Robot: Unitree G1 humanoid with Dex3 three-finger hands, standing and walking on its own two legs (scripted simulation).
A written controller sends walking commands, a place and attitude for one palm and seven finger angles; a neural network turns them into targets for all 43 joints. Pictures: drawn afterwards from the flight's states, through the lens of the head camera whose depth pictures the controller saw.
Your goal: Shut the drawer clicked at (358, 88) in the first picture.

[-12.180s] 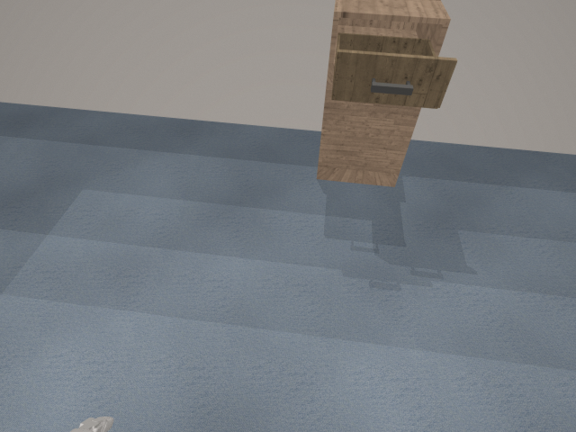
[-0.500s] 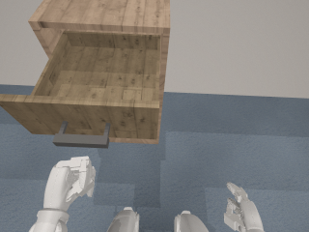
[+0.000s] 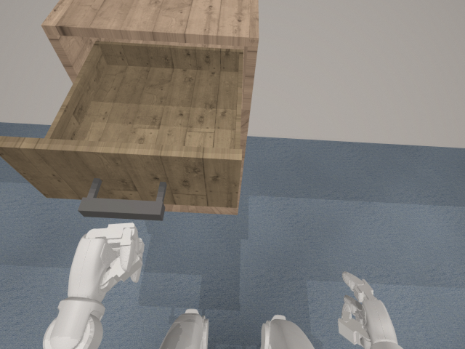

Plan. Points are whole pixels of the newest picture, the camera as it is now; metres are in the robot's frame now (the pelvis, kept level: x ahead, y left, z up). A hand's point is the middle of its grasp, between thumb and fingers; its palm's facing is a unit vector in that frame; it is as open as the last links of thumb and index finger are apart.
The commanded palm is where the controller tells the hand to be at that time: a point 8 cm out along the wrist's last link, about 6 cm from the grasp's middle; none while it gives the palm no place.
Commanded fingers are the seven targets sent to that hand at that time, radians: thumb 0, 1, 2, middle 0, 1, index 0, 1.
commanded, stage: push the drawer shut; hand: left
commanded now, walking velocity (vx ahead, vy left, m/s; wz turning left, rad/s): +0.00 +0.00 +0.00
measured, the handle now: (126, 197) +0.35 +0.19 +0.05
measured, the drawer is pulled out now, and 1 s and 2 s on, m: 0.27 0.17 0.06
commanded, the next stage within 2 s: none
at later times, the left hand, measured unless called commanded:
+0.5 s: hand (142, 230) +0.29 +0.16 +0.04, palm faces -0.03 -1.00 -0.04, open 3.0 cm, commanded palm +0.29 +0.21 +0.05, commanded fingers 0.00 0.90 0.90 -1.40 -1.60 -1.40 -1.60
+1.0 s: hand (152, 189) +0.37 +0.16 +0.04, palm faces -0.02 -1.00 -0.04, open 3.2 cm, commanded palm +0.35 +0.21 +0.05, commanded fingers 0.00 0.90 0.90 -1.40 -1.60 -1.40 -1.60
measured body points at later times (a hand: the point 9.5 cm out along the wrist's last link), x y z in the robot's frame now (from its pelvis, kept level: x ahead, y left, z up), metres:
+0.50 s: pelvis -0.01 +0.00 +0.01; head +0.08 +0.01 +0.45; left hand +0.29 +0.21 +0.04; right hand +0.16 -0.24 -0.09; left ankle +0.02 +0.10 -0.63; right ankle +0.01 -0.10 -0.63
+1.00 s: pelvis +0.00 +0.01 +0.01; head +0.09 +0.01 +0.45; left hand +0.36 +0.21 +0.05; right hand +0.11 -0.25 -0.10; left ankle +0.02 +0.10 -0.63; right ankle +0.01 -0.10 -0.63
